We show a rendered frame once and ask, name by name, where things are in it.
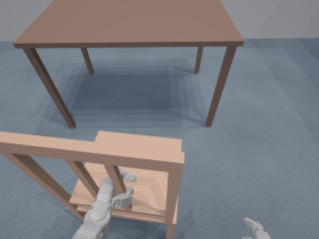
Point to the robot right hand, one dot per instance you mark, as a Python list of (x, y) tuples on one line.
[(256, 229)]

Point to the robot left hand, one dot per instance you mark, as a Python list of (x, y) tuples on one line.
[(108, 192)]

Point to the chair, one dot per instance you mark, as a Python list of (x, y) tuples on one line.
[(156, 162)]

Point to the robot left forearm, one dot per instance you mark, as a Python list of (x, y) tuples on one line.
[(96, 221)]

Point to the table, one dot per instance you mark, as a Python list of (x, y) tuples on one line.
[(130, 24)]

